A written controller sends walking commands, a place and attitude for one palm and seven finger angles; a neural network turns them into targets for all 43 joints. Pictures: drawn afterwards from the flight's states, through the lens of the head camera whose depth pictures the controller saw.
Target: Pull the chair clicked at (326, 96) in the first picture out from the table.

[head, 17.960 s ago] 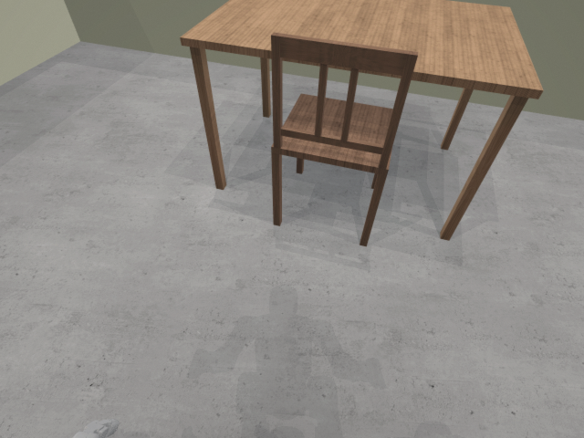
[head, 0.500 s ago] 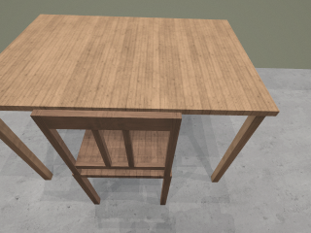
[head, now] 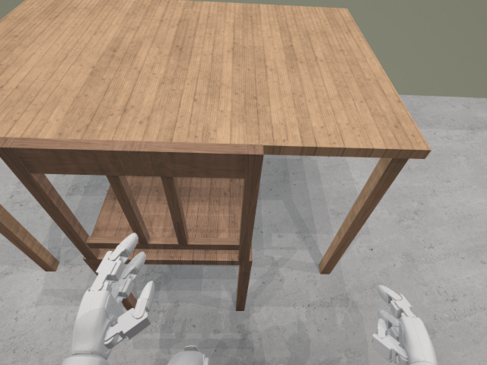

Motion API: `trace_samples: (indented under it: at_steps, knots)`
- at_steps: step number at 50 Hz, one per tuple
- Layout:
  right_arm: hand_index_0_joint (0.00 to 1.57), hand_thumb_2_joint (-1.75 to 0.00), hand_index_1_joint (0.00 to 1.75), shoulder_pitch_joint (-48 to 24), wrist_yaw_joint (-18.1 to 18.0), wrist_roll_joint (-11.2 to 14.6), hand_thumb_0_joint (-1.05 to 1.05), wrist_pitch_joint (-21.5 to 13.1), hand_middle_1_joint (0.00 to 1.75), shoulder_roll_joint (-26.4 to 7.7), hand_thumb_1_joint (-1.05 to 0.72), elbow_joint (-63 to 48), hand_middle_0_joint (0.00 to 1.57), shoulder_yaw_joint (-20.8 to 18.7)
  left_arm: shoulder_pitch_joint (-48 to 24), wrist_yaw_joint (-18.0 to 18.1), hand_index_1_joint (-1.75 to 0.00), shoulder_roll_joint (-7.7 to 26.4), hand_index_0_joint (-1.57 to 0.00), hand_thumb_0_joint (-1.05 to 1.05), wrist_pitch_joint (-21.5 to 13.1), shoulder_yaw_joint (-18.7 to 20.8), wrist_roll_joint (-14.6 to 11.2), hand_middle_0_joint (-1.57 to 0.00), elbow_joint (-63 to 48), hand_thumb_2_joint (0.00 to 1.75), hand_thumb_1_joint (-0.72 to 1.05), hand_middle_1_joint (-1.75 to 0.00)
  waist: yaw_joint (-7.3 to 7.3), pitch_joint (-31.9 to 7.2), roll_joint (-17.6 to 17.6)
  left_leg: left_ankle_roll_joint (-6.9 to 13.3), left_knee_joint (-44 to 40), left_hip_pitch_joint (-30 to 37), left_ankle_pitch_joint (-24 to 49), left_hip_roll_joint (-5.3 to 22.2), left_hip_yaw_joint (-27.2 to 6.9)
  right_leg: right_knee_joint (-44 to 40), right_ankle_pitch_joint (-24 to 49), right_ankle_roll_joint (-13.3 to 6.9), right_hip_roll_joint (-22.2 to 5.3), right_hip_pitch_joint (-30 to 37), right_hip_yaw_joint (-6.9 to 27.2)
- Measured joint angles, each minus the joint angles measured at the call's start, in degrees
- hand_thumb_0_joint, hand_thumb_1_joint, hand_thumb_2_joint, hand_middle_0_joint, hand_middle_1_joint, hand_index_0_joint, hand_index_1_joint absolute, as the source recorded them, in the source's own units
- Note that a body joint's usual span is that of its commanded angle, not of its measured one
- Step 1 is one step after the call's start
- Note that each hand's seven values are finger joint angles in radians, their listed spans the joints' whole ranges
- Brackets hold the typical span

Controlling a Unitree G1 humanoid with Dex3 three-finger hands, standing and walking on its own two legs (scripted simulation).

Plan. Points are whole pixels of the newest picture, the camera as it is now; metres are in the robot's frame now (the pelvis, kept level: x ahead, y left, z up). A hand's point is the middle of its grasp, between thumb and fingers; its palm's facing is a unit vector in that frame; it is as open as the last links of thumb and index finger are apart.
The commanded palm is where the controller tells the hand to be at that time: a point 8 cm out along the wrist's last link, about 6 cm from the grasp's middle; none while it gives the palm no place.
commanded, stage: raise the hand toward the chair's back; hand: left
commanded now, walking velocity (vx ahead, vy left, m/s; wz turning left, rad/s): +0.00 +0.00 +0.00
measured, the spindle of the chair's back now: (131, 210) +0.42 +0.24 -0.05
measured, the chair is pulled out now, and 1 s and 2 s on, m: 0.00 0.00 0.00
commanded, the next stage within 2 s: aim the fingers beside a spindle in 1.74 s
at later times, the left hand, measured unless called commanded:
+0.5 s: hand (126, 300) +0.22 +0.18 +0.02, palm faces +0.05 -1.00 -0.05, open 13.0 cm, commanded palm +0.18 +0.24 +0.02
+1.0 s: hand (84, 301) +0.22 +0.24 +0.02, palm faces +0.06 -1.00 -0.06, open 16.6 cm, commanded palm +0.20 +0.29 +0.03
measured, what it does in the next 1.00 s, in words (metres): stands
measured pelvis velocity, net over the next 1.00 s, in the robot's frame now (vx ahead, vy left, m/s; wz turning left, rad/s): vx -0.01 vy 0.04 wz -0.01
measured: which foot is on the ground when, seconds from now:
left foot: down 0.00-1.00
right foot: down 0.00-1.00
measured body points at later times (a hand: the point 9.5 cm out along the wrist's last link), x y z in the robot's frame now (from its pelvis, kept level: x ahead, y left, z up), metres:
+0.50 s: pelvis +0.01 -0.03 -0.03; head +0.09 -0.04 +0.42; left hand +0.21 +0.24 +0.02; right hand +0.16 -0.28 -0.14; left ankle +0.06 +0.12 -0.67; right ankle -0.01 -0.10 -0.67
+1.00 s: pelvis -0.01 +0.04 -0.03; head +0.05 +0.06 +0.42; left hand +0.21 +0.29 +0.03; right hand +0.19 -0.18 -0.10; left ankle +0.06 +0.12 -0.67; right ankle -0.01 -0.10 -0.67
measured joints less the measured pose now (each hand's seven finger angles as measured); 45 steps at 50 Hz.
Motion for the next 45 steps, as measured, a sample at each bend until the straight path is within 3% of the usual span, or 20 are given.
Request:
trace_samples:
  at_steps: [3,8,12,15,18,21,23,28,34,38,45]
  knots:
    - [0.20,-0.90,0.30,-2.70,0.10,-0.13,0.01,2.23,0.30,0.41,-0.91,-3.61,0.20,-0.68,3.36,-1.98,-0.26,1.29,-0.18,0.01,-3.50,2.42,-0.05,-0.18,-1.07,0.77,0.62,-0.26,2.00,-0.34,-0.59,-1.12,6.95,-5.13,-2.94,0.65,-1.05,6.88,-3.14,-0.76,0.55,-4.69,-1.01]
    - [0.20,-0.90,0.30,-4.68,-1.68,0.70,0.01,3.78,0.30,0.78,-0.91,-6.75,0.20,0.74,6.61,-2.46,-0.24,4.15,-0.17,0.01,-1.42,7.08,-3.10,-0.17,-4.08,0.72,0.50,-0.24,5.16,1.13,1.17,-2.28,13.30,-9.85,-5.29,0.48,-4.28,12.57,-6.77,-2.57,0.72,-7.81,-4.25]
    - [0.20,-0.90,0.30,-3.73,-3.62,1.08,0.01,2.34,0.30,1.61,-0.91,-5.72,0.20,3.46,5.16,-7.35,-0.22,4.64,-0.15,0.01,-1.96,7.50,-6.09,-0.15,-6.73,0.68,0.40,-0.22,6.45,1.71,2.95,-1.96,14.90,-11.77,-5.81,0.27,-6.28,13.31,-7.52,-2.69,0.89,-8.67,-6.22]
    - [0.20,-0.89,0.30,-2.84,-4.59,1.17,0.01,1.80,0.30,2.54,-0.90,-3.75,0.20,5.17,1.22,-12.10,-0.21,4.79,-0.14,0.01,-1.24,6.79,-6.80,-0.14,-6.57,0.65,0.33,-0.21,5.96,2.19,3.69,-1.70,15.07,-12.63,-5.85,0.47,-6.57,13.34,-7.48,-2.69,1.14,-9.49,-6.46]
    - [0.20,-0.89,0.30,-1.48,-5.03,1.32,0.01,2.59,0.30,3.46,-0.90,-2.06,0.21,5.42,-2.84,-14.73,-0.20,5.37,-0.14,0.01,2.79,7.19,-6.79,-0.14,-5.08,0.62,0.26,-0.20,4.42,2.72,3.80,-2.18,14.14,-12.39,-5.59,0.78,-5.85,12.88,-7.14,-2.52,1.30,-9.83,-5.67]
    - [0.20,-0.89,0.30,0.60,-5.01,1.56,0.01,4.12,0.30,3.68,-0.90,-1.10,0.21,4.24,-4.04,-14.12,-0.19,5.60,-0.14,0.00,7.37,9.23,-7.35,-0.14,-4.12,0.59,0.19,-0.19,2.68,3.18,3.52,-2.68,11.99,-10.36,-5.22,0.91,-4.46,11.48,-6.52,-1.82,1.27,-8.74,-4.07]
    - [0.20,-0.89,0.30,2.25,-4.95,1.64,0.01,4.80,0.30,3.26,-0.90,-0.65,0.21,3.02,-2.98,-12.31,-0.18,5.25,-0.13,0.00,8.65,10.81,-7.86,-0.13,-4.29,0.57,0.15,-0.19,2.00,3.20,3.20,-2.80,10.10,-8.46,-4.94,0.74,-3.66,10.02,-5.91,-1.28,1.26,-7.52,-2.76]
    - [0.20,-0.89,0.30,5.21,-4.70,1.31,0.01,4.50,0.30,0.55,-0.90,0.07,0.21,0.47,1.33,-8.36,-0.16,4.24,-0.12,0.00,4.93,12.37,-8.27,-0.12,-4.98,0.52,0.03,-0.17,1.62,2.45,2.91,-2.22,7.24,-6.02,-4.40,-0.17,-3.34,7.13,-4.42,-0.37,1.46,-5.92,-0.30]
    - [0.20,-0.90,0.30,4.53,-4.84,0.96,0.01,2.57,0.30,-2.03,-0.91,0.01,0.20,-0.58,0.19,-8.61,-0.14,3.94,-0.10,0.00,-0.65,8.76,-7.85,-0.10,-3.71,0.46,-0.11,-0.14,1.45,2.49,2.98,-0.96,10.53,-9.55,-5.18,-0.51,-3.19,9.21,-4.68,0.12,1.17,-8.72,-0.15]
    - [0.20,-0.90,0.30,2.77,-5.08,0.80,0.01,2.38,0.30,-0.86,-0.91,-1.04,0.20,0.06,-1.28,-6.90,-0.13,4.48,-0.09,0.00,0.32,6.71,-6.39,-0.09,-5.18,0.42,-0.20,-0.13,1.59,2.82,2.61,0.07,12.20,-10.49,-5.46,-0.53,-3.13,9.95,-4.50,0.84,1.14,-9.18,-0.12]
    - [0.20,-0.90,0.30,0.53,-4.58,0.56,0.01,3.67,0.30,2.77,-0.90,-4.07,0.20,3.75,-2.15,-1.20,-0.10,6.04,-0.08,-0.01,4.21,6.58,-4.36,-0.08,-9.63,0.36,-0.36,-0.11,2.14,2.56,3.19,1.30,11.63,-9.29,-4.58,-0.88,-3.80,7.47,-2.84,2.00,0.93,-6.80,-0.80]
